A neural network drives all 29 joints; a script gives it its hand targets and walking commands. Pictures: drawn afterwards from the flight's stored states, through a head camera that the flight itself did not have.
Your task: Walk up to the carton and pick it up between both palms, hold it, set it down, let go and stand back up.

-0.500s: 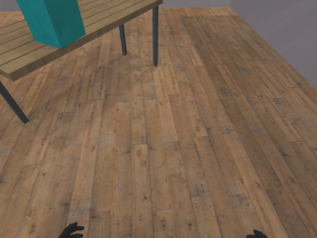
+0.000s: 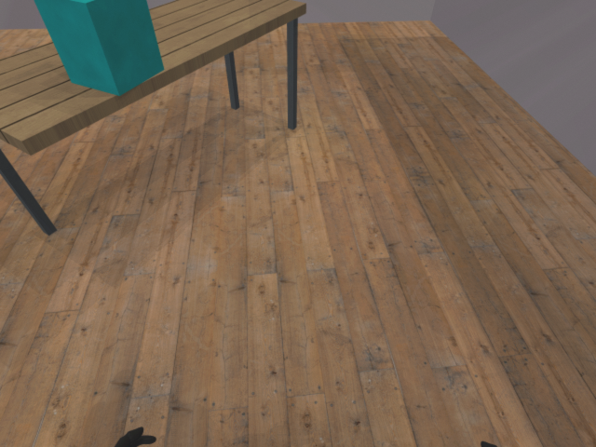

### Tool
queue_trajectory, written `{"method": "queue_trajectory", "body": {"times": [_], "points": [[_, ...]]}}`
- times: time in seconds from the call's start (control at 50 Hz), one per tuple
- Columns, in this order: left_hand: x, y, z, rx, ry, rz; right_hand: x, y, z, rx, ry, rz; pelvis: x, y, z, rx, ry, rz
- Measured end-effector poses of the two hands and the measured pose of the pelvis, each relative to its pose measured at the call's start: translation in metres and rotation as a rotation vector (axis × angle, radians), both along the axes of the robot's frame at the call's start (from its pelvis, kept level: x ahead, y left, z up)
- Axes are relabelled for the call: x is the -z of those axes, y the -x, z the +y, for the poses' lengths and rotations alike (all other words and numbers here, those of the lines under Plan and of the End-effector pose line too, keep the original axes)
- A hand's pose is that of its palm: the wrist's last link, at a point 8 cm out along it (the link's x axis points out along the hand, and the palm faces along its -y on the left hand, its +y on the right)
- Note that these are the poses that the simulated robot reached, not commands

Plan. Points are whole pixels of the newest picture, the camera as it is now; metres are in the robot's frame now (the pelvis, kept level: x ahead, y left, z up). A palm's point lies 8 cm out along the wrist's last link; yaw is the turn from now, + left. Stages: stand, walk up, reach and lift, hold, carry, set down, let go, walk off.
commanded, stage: stand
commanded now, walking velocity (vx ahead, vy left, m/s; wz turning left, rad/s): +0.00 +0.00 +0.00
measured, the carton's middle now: (105, 35) +1.24 +0.61 +0.06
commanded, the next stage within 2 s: walk up in 0.80 s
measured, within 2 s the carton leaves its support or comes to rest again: neither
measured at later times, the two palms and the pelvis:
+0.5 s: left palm out of the picture +0.09 +0.25 -0.10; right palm out of the picture +0.08 -0.28 -0.11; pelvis -0.02 -0.01 +0.00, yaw +0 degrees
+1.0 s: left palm out of the picture +0.08 +0.24 -0.09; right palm out of the picture +0.07 -0.29 -0.11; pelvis -0.02 -0.02 +0.00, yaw +0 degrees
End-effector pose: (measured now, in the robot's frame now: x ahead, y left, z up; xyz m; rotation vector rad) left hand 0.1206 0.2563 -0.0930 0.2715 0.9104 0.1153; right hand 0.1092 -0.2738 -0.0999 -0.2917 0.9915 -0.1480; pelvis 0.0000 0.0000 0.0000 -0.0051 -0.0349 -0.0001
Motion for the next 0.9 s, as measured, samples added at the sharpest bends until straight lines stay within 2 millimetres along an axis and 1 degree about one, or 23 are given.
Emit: {"method": "queue_trajectory", "body": {"times": [0.22, 0.48, 0.66, 0.9], "points": [[0.002, 0.014, 0.000, -0.007, -0.001, 0.011, 0.001, 0.011, -0.001, 0.003, -0.002, -0.001, 0.000, 0.010, -0.001, 0.000, -0.001, -0.014], [0.003, 0.028, -0.003, -0.016, -0.009, 0.031, 0.006, 0.028, -0.008, 0.016, -0.010, 0.028, -0.001, 0.018, -0.006, 0.000, -0.009, -0.025], [0.002, 0.034, -0.008, -0.021, -0.017, 0.047, 0.009, 0.033, -0.013, 0.021, -0.018, 0.043, -0.002, 0.019, -0.012, 0.000, -0.017, -0.027], [0.001, 0.036, -0.011, -0.026, -0.024, 0.070, 0.013, 0.038, -0.018, 0.027, -0.027, 0.077, -0.004, 0.017, -0.017, 0.000, -0.024, -0.018]]}}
